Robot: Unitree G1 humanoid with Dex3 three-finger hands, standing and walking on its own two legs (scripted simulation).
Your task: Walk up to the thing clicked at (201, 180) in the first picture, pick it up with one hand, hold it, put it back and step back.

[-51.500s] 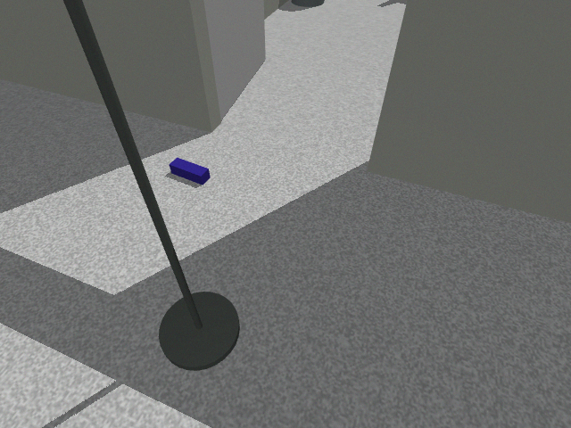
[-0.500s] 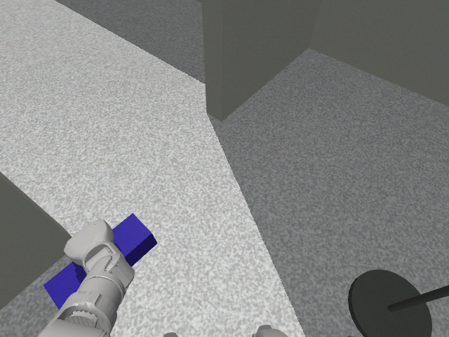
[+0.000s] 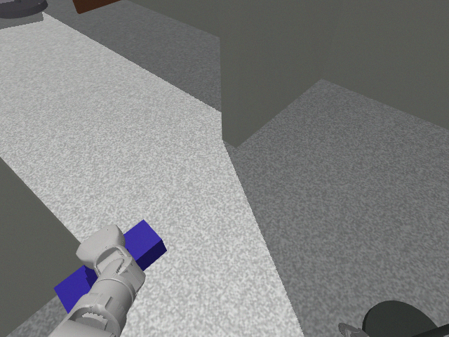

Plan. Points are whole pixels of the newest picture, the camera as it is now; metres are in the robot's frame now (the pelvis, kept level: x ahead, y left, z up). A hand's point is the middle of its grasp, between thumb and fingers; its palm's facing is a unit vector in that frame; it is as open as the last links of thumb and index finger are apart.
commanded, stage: hold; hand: left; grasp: from above
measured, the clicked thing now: (115, 267) +0.31 +0.23 -0.11
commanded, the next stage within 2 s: crouch in 1.66 s
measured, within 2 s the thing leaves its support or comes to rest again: neither
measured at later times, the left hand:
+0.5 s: hand (112, 259) +0.31 +0.22 -0.05, palm faces -0.31 -0.33 -0.89, open 10.0 cm
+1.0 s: hand (106, 264) +0.29 +0.22 -0.03, palm faces -0.30 -0.33 -0.89, open 10.0 cm
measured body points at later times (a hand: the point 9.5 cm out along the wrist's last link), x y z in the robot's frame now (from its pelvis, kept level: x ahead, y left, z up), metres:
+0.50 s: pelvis +0.00 +0.00 +0.01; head +0.02 -0.02 +0.46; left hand +0.32 +0.23 +0.00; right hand +0.12 -0.24 -0.12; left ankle +0.00 +0.13 -0.72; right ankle -0.01 -0.13 -0.72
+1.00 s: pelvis +0.00 +0.00 +0.01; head +0.00 -0.03 +0.46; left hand +0.30 +0.23 +0.02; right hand +0.15 -0.24 -0.10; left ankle +0.00 +0.13 -0.72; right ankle -0.01 -0.13 -0.72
